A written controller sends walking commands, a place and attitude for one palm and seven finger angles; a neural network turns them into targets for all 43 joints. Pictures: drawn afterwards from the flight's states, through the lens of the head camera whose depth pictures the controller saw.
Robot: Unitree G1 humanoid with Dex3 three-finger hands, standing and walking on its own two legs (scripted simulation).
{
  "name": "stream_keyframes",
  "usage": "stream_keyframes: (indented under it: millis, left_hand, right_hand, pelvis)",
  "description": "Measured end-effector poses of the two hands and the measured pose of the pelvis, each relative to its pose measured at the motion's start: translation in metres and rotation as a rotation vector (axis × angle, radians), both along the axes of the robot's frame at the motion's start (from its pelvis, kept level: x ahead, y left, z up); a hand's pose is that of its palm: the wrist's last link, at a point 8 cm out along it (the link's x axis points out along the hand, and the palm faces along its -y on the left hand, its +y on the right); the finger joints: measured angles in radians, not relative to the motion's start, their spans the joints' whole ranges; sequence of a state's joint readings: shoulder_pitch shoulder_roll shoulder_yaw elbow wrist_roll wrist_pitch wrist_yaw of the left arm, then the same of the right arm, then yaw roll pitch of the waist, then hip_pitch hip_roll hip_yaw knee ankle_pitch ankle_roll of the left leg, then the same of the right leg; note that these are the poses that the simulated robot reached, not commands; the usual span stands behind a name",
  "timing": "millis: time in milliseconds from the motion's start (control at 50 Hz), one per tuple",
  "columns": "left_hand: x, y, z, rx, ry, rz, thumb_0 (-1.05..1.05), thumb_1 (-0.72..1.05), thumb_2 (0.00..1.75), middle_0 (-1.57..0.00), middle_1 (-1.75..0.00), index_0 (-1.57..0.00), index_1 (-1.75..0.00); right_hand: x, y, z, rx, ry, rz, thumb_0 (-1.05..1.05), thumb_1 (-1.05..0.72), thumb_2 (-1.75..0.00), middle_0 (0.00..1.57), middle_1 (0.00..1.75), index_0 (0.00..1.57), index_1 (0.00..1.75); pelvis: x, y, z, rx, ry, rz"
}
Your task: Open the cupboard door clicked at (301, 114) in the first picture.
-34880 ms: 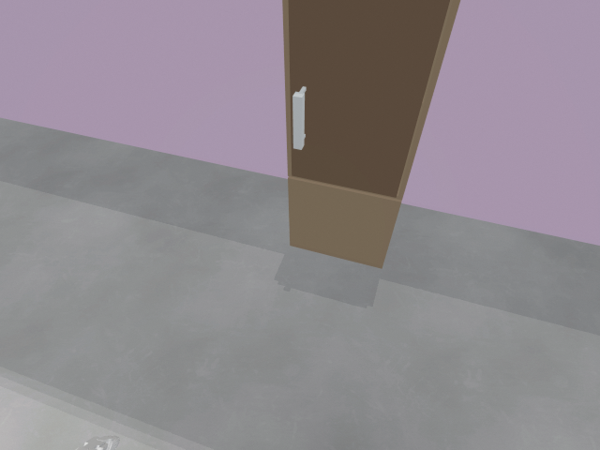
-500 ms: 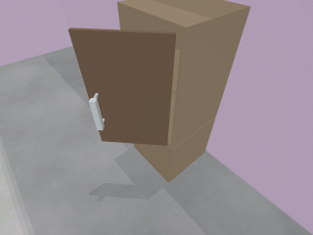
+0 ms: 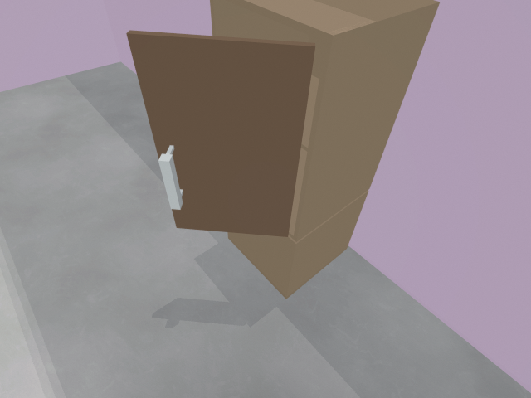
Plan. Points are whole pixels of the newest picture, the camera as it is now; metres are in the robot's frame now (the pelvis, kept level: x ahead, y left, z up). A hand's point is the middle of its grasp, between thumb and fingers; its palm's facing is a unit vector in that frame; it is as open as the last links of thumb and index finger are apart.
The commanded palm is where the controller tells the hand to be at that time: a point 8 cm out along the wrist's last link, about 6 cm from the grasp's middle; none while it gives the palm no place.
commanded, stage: shuffle to correct the standing spot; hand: left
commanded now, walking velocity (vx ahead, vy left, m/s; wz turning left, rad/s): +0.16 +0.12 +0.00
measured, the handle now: (174, 177) +0.65 +0.28 -0.10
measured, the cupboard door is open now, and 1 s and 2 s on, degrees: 45 45 45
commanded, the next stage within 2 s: come to a stop and stand still in 0.34 s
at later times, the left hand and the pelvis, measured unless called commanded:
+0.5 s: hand out of the picture +0.07 +0.23 -0.18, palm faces +0.08 -0.98 -0.19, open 7.3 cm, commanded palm none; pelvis +0.08 +0.06 +0.00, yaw +0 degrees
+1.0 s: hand (105, 396) +0.16 +0.29 -0.18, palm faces +0.00 -0.98 -0.21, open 7.3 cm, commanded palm none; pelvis +0.09 +0.11 -0.01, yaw -1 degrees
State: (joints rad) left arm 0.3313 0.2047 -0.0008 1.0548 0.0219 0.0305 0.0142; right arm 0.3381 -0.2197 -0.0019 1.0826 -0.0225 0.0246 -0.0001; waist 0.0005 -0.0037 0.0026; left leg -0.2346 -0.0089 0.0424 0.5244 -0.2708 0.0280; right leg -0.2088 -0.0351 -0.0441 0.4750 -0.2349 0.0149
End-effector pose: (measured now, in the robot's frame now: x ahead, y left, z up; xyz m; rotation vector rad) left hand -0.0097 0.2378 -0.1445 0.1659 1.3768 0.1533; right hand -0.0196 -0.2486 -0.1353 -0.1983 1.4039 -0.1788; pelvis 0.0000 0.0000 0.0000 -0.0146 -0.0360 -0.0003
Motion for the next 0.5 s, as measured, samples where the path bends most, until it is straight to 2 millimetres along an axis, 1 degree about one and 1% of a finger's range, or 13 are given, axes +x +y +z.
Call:
stream_keyframes:
  millis: [80,120,160,200,260,320,360,400,460,500]
  left_hand:
    - [-0.013,-0.001,-0.009,-0.041,0.069,0.023,0.01,0.91,0.9,-0.2,-0.3,-0.2,-0.3]
    - [-0.014,-0.001,-0.01,-0.052,0.096,0.02,0.01,0.91,0.9,-0.2,-0.3,-0.2,-0.3]
    - [-0.009,0.0,-0.008,-0.058,0.112,0.007,0.01,0.91,0.9,-0.2,-0.3,-0.2,-0.3]
    - [0.002,0.0,-0.005,-0.062,0.108,-0.007,0.01,0.91,0.9,-0.2,-0.3,-0.2,-0.3]
    - [0.029,-0.001,-0.002,-0.06,0.064,-0.02,0.01,0.91,0.9,-0.2,-0.3,-0.2,-0.3]
    - [0.055,0.0,-0.006,-0.041,-0.007,-0.016,0.01,0.92,0.9,-0.2,-0.3,-0.2,-0.3]
    - [0.063,0.006,-0.006,-0.028,-0.041,0.015,0.02,0.93,0.9,-0.2,-0.3,-0.2,-0.3]
    - [0.067,0.014,-0.004,-0.019,-0.063,0.046,0.02,0.93,0.9,-0.2,-0.3,-0.2,-0.3]
    - [0.067,0.029,-0.003,-0.015,-0.048,0.065,0.01,0.93,0.9,-0.2,-0.3,-0.2,-0.3]
    - [0.069,0.041,-0.006,-0.021,-0.019,0.064,0.01,0.92,0.9,-0.2,-0.3,-0.2,-0.3]
  right_hand:
    - [-0.018,0.025,-0.002,0.014,0.055,-0.041,0.01,-0.91,-0.9,0.2,0.3,0.2,0.3]
    - [-0.023,0.037,-0.002,0.024,0.07,-0.066,0.01,-0.91,-0.9,0.2,0.3,0.2,0.3]
    - [-0.027,0.048,-0.002,0.036,0.079,-0.093,0.01,-0.91,-0.9,0.2,0.3,0.2,0.3]
    - [-0.028,0.058,-0.002,0.052,0.086,-0.113,0.01,-0.91,-0.9,0.2,0.3,0.2,0.3]
    - [-0.026,0.071,-0.005,0.078,0.099,-0.132,0.01,-0.91,-0.9,0.2,0.3,0.2,0.3]
    - [-0.018,0.079,-0.015,0.103,0.11,-0.134,0.01,-0.91,-0.9,0.2,0.3,0.2,0.3]
    - [-0.005,0.081,-0.018,0.11,0.117,-0.113,0.01,-0.91,-0.9,0.2,0.3,0.2,0.3]
    - [0.017,0.083,-0.018,0.108,0.101,-0.086,0.01,-0.91,-0.9,0.2,0.3,0.2,0.3]
    - [0.061,0.085,-0.013,0.093,0.021,-0.063,0.01,-0.91,-0.9,0.2,0.3,0.2,0.3]
    - [0.093,0.088,-0.009,0.073,-0.053,-0.05,0.01,-0.91,-0.9,0.2,0.3,0.2,0.3]
  pelvis:
    - [0.011,0.013,-0.003,0.001,0.001,-0.007]
    - [0.017,0.019,-0.004,0.004,0.006,-0.017]
    - [0.022,0.023,-0.002,0.007,0.009,-0.031]
    - [0.028,0.026,-0.001,0.008,0.009,-0.04]
    - [0.038,0.028,0.0,0.01,0.008,-0.045]
    - [0.048,0.029,-0.007,0.019,0.006,-0.04]
    - [0.055,0.032,-0.008,0.001,0.0,-0.019]
    - [0.061,0.038,-0.007,-0.009,0.0,-0.005]
    - [0.071,0.051,-0.004,-0.012,0.004,0.004]
    - [0.078,0.061,-0.004,-0.005,0.008,0.004]
